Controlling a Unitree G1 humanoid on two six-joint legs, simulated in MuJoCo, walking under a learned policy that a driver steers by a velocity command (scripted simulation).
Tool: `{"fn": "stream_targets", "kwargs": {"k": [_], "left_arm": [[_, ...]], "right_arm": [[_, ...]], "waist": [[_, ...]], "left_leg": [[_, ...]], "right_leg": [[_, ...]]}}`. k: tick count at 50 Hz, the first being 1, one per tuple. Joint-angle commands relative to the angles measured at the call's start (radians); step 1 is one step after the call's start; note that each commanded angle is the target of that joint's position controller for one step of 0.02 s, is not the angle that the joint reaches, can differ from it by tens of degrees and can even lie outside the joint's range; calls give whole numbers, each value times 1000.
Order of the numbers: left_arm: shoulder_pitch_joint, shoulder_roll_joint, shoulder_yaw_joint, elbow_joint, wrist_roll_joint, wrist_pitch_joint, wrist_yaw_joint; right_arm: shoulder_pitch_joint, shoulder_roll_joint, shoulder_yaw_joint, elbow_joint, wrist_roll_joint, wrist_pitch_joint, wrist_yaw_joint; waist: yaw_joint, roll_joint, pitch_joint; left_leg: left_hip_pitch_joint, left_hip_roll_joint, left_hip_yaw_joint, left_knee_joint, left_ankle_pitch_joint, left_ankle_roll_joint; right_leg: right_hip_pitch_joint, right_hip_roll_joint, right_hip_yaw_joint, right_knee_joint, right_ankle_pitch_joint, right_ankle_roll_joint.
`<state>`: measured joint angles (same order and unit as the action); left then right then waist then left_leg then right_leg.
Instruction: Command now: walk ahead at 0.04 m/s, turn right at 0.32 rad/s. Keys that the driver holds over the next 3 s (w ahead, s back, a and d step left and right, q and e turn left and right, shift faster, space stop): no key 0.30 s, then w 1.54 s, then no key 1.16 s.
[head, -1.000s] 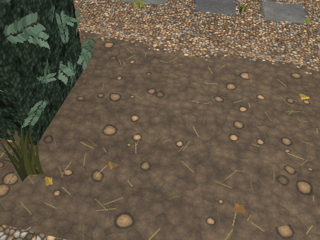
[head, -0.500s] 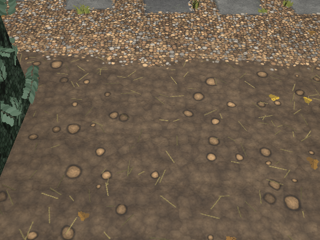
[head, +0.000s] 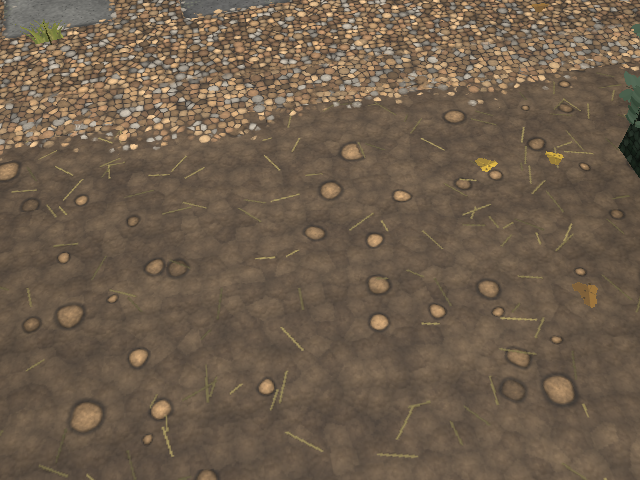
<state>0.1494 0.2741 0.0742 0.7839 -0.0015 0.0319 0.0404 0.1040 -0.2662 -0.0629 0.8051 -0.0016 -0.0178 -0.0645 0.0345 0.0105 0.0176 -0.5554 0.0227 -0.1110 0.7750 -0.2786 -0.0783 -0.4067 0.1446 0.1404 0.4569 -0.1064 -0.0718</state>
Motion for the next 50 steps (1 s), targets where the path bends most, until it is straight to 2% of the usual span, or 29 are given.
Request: {"fn": "stream_targets", "kwargs": {"k": [1,3,4,5,6,7,8,10,12,14,15,18,20,21,22,23,24,27,29,31,35,38,39,40,41,42,44,46,50], "left_arm": [[0,122,20,-65,8,-4,5],[-6,102,5,-69,2,1,4],[36,84,-3,-62,0,1,5],[78,45,-14,-63,12,-4,4],[52,80,0,-95,-2,-15,2],[20,155,20,-86,8,-25,-1],[19,173,34,-73,-4,-25,-5],[53,123,30,-35,-2,-2,1],[64,56,11,-19,-7,9,-1],[25,14,-7,-19,-9,6,-4],[2,13,-10,-21,-10,4,-6],[32,44,-1,13,-22,-2,-19],[68,85,7,23,-16,-13,-16],[150,115,11,41,-14,-23,-12],[234,200,37,88,-10,-29,-18],[247,208,39,78,0,-49,-29],[234,171,28,78,16,-72,-25],[191,116,12,71,-15,-102,-20],[193,97,7,77,-16,-98,-22],[209,114,10,83,-15,-94,-24],[228,172,25,94,-28,-98,-32],[209,155,18,94,-22,-95,-33],[211,109,3,87,-10,-96,-33],[262,19,-23,47,-10,-112,-29],[248,65,-12,48,-20,-131,-29],[204,128,6,35,-42,-140,-36],[146,113,5,32,-30,-138,-35],[166,89,8,44,-17,-117,-34],[89,73,9,22,-5,-100,-32]], "right_arm": [[28,-83,-14,-56,5,-21,11],[76,-74,-13,-42,5,-34,26],[89,-106,-19,-41,-7,-37,31],[93,-176,-29,-54,-29,-35,29],[77,-190,-33,-47,-61,-30,32],[63,-138,-22,-66,-53,-35,31],[61,-142,-26,-67,-34,-36,28],[28,-135,-25,-68,-1,-32,26],[6,-100,-13,-58,-3,-20,30],[18,-89,-10,-42,-6,-9,33],[45,-96,-12,-29,-6,-6,34],[92,-129,-17,-1,16,0,38],[103,-132,-16,3,8,-12,42],[55,-84,-3,-15,1,-24,48],[4,-32,6,-61,14,-43,48],[-91,-97,-6,-95,28,-62,46],[-114,-134,-23,-108,46,-72,47],[-49,-99,-24,-78,28,-89,66],[-73,-56,-11,-80,20,-97,82],[-98,-27,2,-87,19,-95,96],[-90,-80,-2,-101,32,-80,102],[97,-140,-31,-48,29,-71,87],[242,-192,-53,-16,28,-72,77],[364,-306,-76,2,6,-68,77],[375,-246,-55,6,6,-76,88],[283,-197,-34,-11,9,-83,92],[160,-143,-16,-35,3,-85,98],[114,-118,-9,-37,-7,-91,100],[166,-135,-15,-8,-3,-98,86]], "waist": [[-10,-153,-154],[-53,-140,-147],[-51,-104,-144],[-16,79,-156],[1,298,-102],[-36,233,-121],[-41,177,-123],[-20,107,-103],[-4,116,-94],[-32,170,-101],[-51,190,-105],[-46,185,-71],[-29,160,-46],[7,74,-49],[16,-204,-23],[78,-258,76],[66,-225,125],[21,-148,86],[24,-135,59],[32,-149,46],[12,-149,56],[-92,-109,-3],[-155,-23,-94],[-159,286,-231],[-158,279,-251],[-124,198,-126],[-71,75,-17],[-26,101,-3],[-27,47,24]], "left_leg": [[133,-13,38,-90,-17,10],[275,-21,65,-305,89,44],[370,38,26,-378,177,71],[461,226,-148,-409,385,146],[385,346,-323,-450,511,310],[381,369,-351,-460,529,372],[405,334,-294,-440,532,356],[413,270,-204,-416,514,298],[365,194,-98,-415,507,262],[363,150,-48,-409,461,247],[374,154,-58,-406,436,254],[293,138,-93,-450,-116,238],[167,129,-123,-449,-316,195],[57,86,-67,-314,-299,159],[-60,-61,157,-106,-227,98],[-177,-35,136,27,-249,94],[-258,16,78,145,-234,104],[-314,77,62,181,-80,120],[-197,59,111,55,30,108],[-51,29,151,-73,101,94],[124,14,152,-194,149,102],[380,-21,174,-238,110,144],[578,58,76,-263,83,184],[848,311,-375,-408,-155,323],[826,364,-651,-560,-314,359],[727,360,-545,-562,-349,327],[528,275,-325,-585,-168,291],[415,212,-190,-631,-28,273],[420,195,-81,-674,158,297]], "right_leg": [[127,-271,271,-110,-18,-146],[115,-246,262,-53,42,-112],[74,-210,240,-11,1,-69],[-14,-116,128,164,-210,-11],[-109,-24,-7,252,-430,37],[-112,-54,12,434,-491,72],[-144,-47,7,545,-467,88],[-167,-76,4,633,-398,123],[-87,-94,-50,533,-348,144],[11,-115,-104,340,-318,153],[47,-118,-114,263,-307,152],[206,-86,-188,-21,-158,105],[324,-129,-137,-17,-225,40],[407,-238,-10,-54,-272,-16],[381,-352,197,-175,-533,-116],[354,-477,421,-319,-605,-202],[363,-504,449,-331,-564,-217],[460,-441,290,-322,-348,-160],[411,-371,145,-323,-187,-123],[329,-332,53,-317,-119,-111],[252,-383,60,-305,-152,-106],[197,-346,2,-113,25,-58],[108,-280,-75,147,73,-16],[-203,-134,-180,566,-182,62],[-313,-119,-42,751,-439,56],[-395,-185,-29,825,-376,27],[-356,-262,-61,756,-207,8],[-255,-296,-63,680,-124,14],[-322,-297,-77,534,21,53]]}}
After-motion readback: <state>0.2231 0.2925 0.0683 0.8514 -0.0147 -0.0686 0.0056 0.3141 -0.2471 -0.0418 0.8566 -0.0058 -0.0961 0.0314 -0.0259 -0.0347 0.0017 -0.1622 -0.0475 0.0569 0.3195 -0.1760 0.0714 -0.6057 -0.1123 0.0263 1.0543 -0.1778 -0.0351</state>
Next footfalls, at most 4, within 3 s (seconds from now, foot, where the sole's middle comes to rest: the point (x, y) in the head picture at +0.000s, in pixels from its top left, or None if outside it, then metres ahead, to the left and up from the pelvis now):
0.08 left None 0.09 0.15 -0.77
0.40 right None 0.03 -0.11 -0.77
0.78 left None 0.27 0.16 -0.77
1.34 right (393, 412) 0.58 -0.09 -0.77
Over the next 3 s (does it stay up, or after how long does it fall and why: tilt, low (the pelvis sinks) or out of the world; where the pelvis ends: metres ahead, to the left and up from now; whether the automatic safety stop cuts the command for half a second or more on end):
stays up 0.90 0.02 0.00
